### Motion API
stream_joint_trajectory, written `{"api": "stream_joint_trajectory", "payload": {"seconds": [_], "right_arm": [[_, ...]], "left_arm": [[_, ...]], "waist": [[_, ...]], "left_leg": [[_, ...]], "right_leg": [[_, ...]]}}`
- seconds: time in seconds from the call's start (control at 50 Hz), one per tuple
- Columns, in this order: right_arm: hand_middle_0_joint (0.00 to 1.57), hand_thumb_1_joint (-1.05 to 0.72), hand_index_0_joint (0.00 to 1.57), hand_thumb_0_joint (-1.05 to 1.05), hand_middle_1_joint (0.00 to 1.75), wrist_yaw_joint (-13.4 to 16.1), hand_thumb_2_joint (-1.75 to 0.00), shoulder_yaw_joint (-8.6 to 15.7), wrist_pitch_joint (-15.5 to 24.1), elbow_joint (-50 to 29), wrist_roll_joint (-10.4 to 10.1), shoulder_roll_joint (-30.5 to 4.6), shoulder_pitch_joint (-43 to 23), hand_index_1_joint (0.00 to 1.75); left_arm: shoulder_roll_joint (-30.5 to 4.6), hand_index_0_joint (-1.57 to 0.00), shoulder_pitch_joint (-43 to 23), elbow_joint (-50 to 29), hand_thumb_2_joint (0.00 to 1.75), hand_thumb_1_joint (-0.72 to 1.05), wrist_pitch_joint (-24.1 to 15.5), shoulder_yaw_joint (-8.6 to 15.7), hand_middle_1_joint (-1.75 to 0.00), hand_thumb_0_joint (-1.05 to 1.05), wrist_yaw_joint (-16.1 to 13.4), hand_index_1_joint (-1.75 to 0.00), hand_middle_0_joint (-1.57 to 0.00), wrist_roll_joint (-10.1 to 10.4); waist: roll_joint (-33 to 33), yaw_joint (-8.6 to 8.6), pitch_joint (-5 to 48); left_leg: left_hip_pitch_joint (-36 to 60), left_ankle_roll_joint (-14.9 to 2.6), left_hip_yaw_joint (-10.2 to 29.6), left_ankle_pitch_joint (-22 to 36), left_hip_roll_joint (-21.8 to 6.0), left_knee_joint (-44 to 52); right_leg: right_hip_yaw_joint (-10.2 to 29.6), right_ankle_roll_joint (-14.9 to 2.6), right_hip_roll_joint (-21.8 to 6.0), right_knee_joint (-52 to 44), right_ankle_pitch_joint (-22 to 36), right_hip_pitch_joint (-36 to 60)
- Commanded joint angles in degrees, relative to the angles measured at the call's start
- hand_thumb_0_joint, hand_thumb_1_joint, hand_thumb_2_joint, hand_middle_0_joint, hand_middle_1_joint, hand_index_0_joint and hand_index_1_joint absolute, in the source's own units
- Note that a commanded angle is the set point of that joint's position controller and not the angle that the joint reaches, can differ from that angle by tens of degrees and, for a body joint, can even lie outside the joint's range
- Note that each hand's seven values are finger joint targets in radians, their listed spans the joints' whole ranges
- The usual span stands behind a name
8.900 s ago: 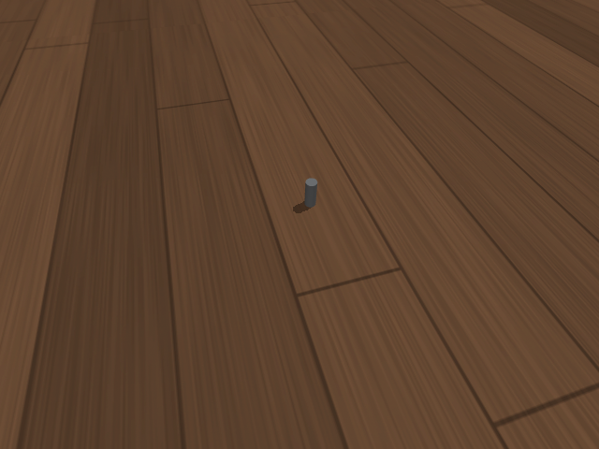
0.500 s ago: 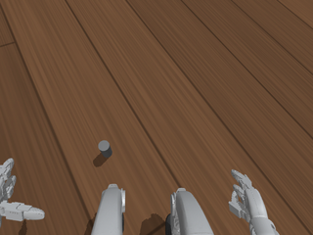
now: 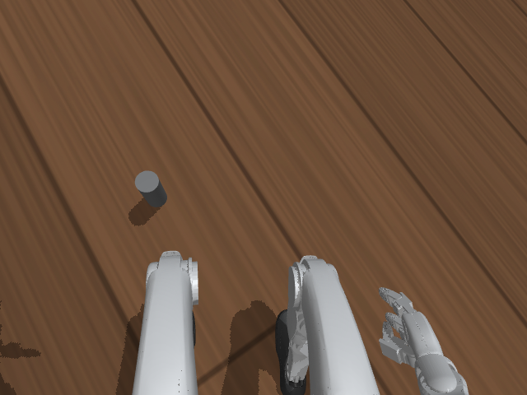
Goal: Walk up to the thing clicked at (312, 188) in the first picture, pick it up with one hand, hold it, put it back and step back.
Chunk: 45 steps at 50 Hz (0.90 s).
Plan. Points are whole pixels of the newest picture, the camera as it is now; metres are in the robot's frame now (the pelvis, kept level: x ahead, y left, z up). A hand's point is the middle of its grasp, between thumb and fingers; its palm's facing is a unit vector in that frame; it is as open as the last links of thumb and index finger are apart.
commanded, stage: go down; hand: left
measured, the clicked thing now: (152, 190) +0.49 +0.24 -0.40
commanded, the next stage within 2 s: approach in 0.96 s
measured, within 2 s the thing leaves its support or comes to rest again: neither
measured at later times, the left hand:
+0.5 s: hand out of the picture +0.38 +0.41 -0.07, palm faces +0.21 -0.97 -0.09, open 17.2 cm
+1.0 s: hand out of the picture +0.39 +0.42 -0.08, palm faces +0.20 -0.98 -0.07, open 17.1 cm
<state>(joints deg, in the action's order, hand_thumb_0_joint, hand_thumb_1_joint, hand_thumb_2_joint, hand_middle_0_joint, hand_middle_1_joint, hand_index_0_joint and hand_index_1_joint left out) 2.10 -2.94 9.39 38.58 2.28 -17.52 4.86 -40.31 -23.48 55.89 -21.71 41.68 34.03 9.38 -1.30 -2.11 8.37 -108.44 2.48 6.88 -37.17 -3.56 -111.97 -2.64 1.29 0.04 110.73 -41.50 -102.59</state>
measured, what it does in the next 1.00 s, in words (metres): lowers itself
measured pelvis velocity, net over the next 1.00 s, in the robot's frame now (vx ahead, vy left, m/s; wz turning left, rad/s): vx -0.02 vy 0.01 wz -0.07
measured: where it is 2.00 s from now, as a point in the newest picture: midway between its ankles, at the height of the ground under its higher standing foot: (236, 367)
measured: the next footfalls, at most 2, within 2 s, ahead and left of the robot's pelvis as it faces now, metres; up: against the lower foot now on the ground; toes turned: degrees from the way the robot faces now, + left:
none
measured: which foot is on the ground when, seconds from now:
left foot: down 0.00-1.00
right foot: down 0.00-1.00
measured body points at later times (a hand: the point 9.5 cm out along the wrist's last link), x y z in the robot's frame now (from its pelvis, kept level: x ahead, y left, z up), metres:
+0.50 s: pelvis -0.02 +0.00 -0.07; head +0.20 +0.06 +0.32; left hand +0.36 +0.46 -0.06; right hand +0.14 -0.28 -0.18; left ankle +0.08 +0.14 -0.44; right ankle +0.07 -0.13 -0.44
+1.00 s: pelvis -0.02 +0.01 -0.10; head +0.19 +0.08 +0.29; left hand +0.38 +0.47 -0.07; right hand +0.12 -0.27 -0.20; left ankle +0.08 +0.14 -0.44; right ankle +0.07 -0.13 -0.44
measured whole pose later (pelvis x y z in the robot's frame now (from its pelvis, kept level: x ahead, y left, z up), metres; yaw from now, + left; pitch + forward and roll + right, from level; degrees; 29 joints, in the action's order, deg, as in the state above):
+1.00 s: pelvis -0.02 +0.01 -0.10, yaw -4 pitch +31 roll -8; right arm 0.4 -7.8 8.2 38.0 3.3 -20.4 5.4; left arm -53.8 -36.3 61.3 -21.1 49.3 40.4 10.3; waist -2.8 -5.5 3.9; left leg -125.2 2.3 10.7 -37.4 -2.8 -131.1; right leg -3.9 2.3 1.5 128.1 -41.7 -117.6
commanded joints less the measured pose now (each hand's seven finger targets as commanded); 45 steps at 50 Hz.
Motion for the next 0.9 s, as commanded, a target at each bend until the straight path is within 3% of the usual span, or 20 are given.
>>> {"api": "stream_joint_trajectory", "payload": {"seconds": [0.0, 0.04, 0.12, 0.26, 0.34, 0.42, 0.46, 0.5, 0.6, 0.76, 0.88], "right_arm": [[0.20, -0.88, 0.20, 0.00, 0.30, 1.0, -0.90, 4.4, 1.4, -4.5, -0.2, -12.9, 5.8, 0.30], [0.20, -0.88, 0.20, 0.00, 0.30, 1.0, -0.90, 4.1, 1.2, -4.5, -0.2, -13.4, 5.7, 0.30], [0.20, -0.89, 0.20, 0.00, 0.30, 0.6, -0.90, 3.7, 1.3, -4.1, -0.2, -13.7, 6.3, 0.30], [0.20, -0.89, 0.20, 0.00, 0.30, 0.5, -0.90, 3.4, 1.3, -3.2, 0.1, -14.7, 7.3, 0.30], [0.20, -0.89, 0.20, 0.00, 0.30, 0.3, -0.90, 3.2, 1.2, -2.9, 0.2, -15.5, 7.4, 0.30], [0.20, -0.89, 0.20, 0.00, 0.30, 0.1, -0.90, 2.6, 1.0, -2.6, 0.4, -15.5, 7.8, 0.30], [0.20, -0.89, 0.20, 0.00, 0.30, 0.0, -0.90, 2.5, 1.1, -2.7, 0.5, -15.7, 7.2, 0.30], [0.20, -0.89, 0.20, 0.00, 0.30, 0.0, -0.90, 2.1, 0.9, -2.5, 0.7, -15.9, 8.0, 0.30], [0.20, -0.88, 0.20, 0.00, 0.30, -0.1, -0.90, 1.7, 0.7, -2.8, 0.8, -16.4, 7.3, 0.30], [0.20, -0.89, 0.20, 0.00, 0.30, -0.3, -0.90, 0.8, 0.4, -3.0, 1.1, -16.8, 7.9, 0.30], [0.20, -0.89, 0.20, 0.00, 0.30, -0.4, -0.90, 0.6, -0.1, -3.4, 0.9, -17.0, 7.4, 0.30]], "left_arm": [[-23.8, -0.03, -9.7, -7.4, 0.11, -0.49, -3.1, 5.4, -0.10, 0.00, 1.0, -0.08, -0.01, 2.3], [-27.1, -0.03, -9.7, -7.3, 0.11, -0.49, -3.3, 7.5, -0.10, 0.00, 1.3, -0.09, -0.01, 2.3], [-26.8, -0.03, -12.2, -6.8, 0.11, -0.49, -3.6, 7.2, -0.11, 0.00, 2.5, -0.09, -0.01, 2.9], [-30.7, -0.03, -17.2, -6.6, 0.11, -0.48, -4.0, 8.2, -0.11, 0.00, 3.8, -0.09, -0.02, 2.9], [-32.0, -0.03, -18.6, -6.7, 0.10, -0.47, -4.1, 8.7, -0.11, 0.00, 4.6, -0.09, -0.02, 2.8], [-33.6, -0.04, -19.4, -5.3, 0.09, -0.49, -3.9, 10.0, -0.10, 0.00, 5.0, -0.08, -0.02, 3.3], [-35.1, -0.04, -20.5, -6.3, 0.09, -0.48, -4.0, 10.2, -0.10, 0.00, 5.1, -0.08, -0.02, 3.0], [-34.6, -0.04, -20.0, -3.9, 0.08, -0.49, -3.6, 10.3, -0.10, 0.00, 5.3, -0.08, -0.02, 3.0], [-36.4, -0.04, -22.0, -3.6, 0.09, -0.46, -3.5, 10.5, -0.10, 0.00, 5.7, -0.08, -0.02, 2.9], [-37.9, -0.04, -23.1, -4.6, 0.08, -0.47, -3.1, 11.1, -0.09, 0.00, 6.4, -0.07, -0.02, 3.3], [-38.3, -0.04, -23.6, -5.4, 0.08, -0.45, -2.7, 10.4, -0.09, 0.00, 6.2, -0.07, -0.02, 3.0]], "waist": [[9.9, 1.80, 31.3], [10.8, 2.91, 31.6], [11.1, 1.70, 33.2], [13.0, 0.80, 32.5], [15.5, 0.71, 33.4], [13.3, 0.44, 33.1], [14.6, 1.05, 33.0], [14.1, 0.01, 32.6], [13.8, -0.36, 30.7], [14.7, -0.57, 32.9], [16.7, -0.83, 30.6]], "left_leg": [[24.4, -3.40, -2.8, 5.7, 0.7, 12.0], [23.5, -3.39, -2.8, 5.1, 0.7, 11.2], [23.2, -3.49, -2.8, 8.4, 0.6, 8.3], [19.6, -3.41, -2.9, 5.9, 0.5, 5.4], [21.1, -3.13, -2.2, 6.3, 0.3, 4.5], [17.6, -3.52, -3.3, 7.9, 0.6, 1.4], [17.3, -3.34, -2.9, 6.0, 0.5, 1.7], [16.8, -3.40, -2.9, 7.7, 0.5, 0.5], [14.0, -3.56, -3.0, 3.9, 0.6, -0.7], [14.4, -3.56, -2.9, 8.4, 0.5, -3.4], [13.8, -3.38, -2.3, 4.5, 0.4, -2.4]], "right_leg": [[-0.8, -3.23, 1.4, -11.7, 7.3, 10.3], [-1.2, -3.33, 1.5, -10.2, 6.9, 9.3], [-1.9, -3.39, 1.7, -7.5, 9.7, 7.6], [-2.5, -3.46, 1.9, -4.4, 8.0, 5.1], [-3.1, -3.66, 1.8, -1.8, 8.6, 1.9], [-2.9, -3.41, 1.9, -1.3, 9.6, 3.0], [-3.3, -3.63, 2.1, -0.1, 8.2, 1.6], [-3.7, -3.50, 2.1, 0.5, 9.5, 2.0], [-4.0, -3.42, 2.3, 0.9, 6.7, 0.1], [-4.4, -3.37, 2.6, 3.1, 10.2, 0.5], [-5.1, -3.61, 2.7, 3.6, 7.3, -2.0]]}}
